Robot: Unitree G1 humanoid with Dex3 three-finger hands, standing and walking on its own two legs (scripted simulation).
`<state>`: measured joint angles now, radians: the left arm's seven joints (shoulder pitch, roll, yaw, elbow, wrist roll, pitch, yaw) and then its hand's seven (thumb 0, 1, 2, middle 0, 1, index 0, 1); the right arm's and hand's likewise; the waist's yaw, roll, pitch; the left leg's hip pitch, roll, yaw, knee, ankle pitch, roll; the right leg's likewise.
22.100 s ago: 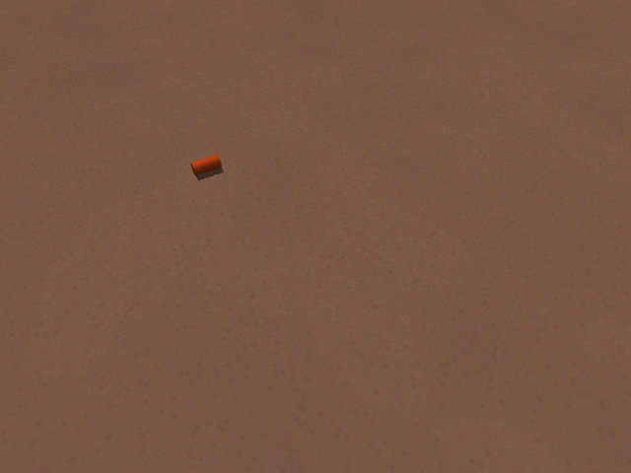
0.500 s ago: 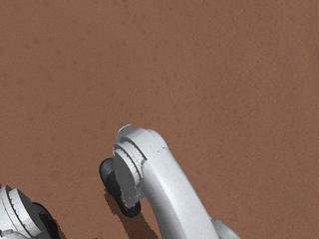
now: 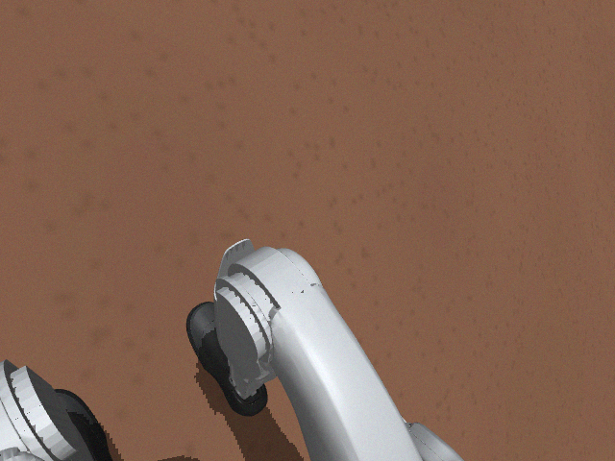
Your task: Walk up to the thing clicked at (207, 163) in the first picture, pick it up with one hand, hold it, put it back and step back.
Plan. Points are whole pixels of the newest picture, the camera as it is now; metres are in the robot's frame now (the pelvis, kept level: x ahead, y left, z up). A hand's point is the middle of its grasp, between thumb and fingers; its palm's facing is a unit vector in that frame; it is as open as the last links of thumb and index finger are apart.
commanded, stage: close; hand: left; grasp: from above
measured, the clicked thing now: out of the picture +0.52 +0.30 -0.29
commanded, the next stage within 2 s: settle in 1.06 s
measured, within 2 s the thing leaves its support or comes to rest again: leaves its support in 1.54 s
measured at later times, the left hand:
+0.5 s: hand out of the picture +0.50 +0.29 -0.26, palm faces -0.44 -0.14 -0.88, open 10.4 cm
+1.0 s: hand out of the picture +0.50 +0.29 -0.26, palm faces -0.44 -0.13 -0.89, open 9.5 cm
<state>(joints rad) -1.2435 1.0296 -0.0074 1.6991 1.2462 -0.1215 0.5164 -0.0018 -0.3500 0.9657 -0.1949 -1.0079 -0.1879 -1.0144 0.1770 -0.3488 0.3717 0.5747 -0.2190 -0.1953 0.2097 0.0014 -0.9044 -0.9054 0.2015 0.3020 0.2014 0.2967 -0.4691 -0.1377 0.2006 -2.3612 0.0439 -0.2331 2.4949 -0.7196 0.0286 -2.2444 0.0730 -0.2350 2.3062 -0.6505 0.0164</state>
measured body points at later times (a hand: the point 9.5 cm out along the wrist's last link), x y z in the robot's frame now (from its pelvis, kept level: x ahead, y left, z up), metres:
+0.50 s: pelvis +0.00 +0.00 +0.00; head +0.30 +0.12 +0.30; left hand +0.52 +0.30 -0.21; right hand +0.02 -0.24 -0.04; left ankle +0.06 +0.12 -0.29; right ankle +0.11 -0.10 -0.29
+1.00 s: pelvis +0.00 +0.00 +0.00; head +0.30 +0.13 +0.31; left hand +0.52 +0.30 -0.21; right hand +0.02 -0.24 -0.04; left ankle +0.06 +0.12 -0.29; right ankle +0.11 -0.10 -0.29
